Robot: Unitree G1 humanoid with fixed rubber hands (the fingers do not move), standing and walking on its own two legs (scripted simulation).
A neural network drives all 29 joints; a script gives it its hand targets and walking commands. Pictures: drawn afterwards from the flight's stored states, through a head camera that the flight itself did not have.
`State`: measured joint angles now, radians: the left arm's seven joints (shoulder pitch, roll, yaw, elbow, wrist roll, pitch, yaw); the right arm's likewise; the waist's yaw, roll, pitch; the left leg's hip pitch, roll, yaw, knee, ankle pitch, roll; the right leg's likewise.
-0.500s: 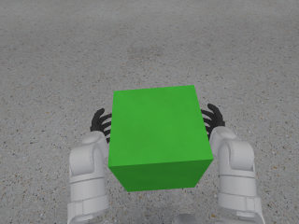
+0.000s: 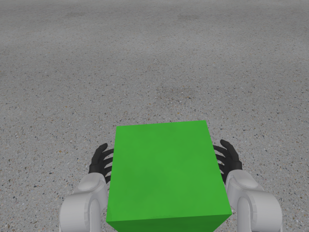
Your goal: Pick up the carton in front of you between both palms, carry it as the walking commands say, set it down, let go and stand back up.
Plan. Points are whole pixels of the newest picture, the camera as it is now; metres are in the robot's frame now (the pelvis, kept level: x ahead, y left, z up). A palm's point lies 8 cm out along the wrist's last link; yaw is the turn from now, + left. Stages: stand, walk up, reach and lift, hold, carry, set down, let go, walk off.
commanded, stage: carry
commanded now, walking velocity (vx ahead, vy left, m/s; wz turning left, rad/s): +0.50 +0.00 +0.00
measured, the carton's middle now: (165, 184) +0.24 +0.01 +0.02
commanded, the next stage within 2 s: none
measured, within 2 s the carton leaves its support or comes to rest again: neither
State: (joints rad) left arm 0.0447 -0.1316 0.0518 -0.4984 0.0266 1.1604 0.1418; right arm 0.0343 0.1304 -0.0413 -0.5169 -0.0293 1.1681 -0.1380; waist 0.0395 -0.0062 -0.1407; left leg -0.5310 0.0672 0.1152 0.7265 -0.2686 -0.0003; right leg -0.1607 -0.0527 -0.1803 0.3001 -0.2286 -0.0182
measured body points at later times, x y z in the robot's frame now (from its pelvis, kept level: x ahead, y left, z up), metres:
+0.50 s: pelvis +0.32 +0.01 -0.01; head +0.31 +0.01 +0.44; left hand +0.57 +0.14 +0.07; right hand +0.55 -0.16 +0.07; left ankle +0.20 +0.13 -0.75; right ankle +0.43 -0.12 -0.73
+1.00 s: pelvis +0.63 +0.00 -0.02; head +0.61 +0.00 +0.43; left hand +0.88 +0.15 +0.07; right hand +0.87 -0.16 +0.08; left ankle +0.73 +0.08 -0.75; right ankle +0.48 -0.11 -0.74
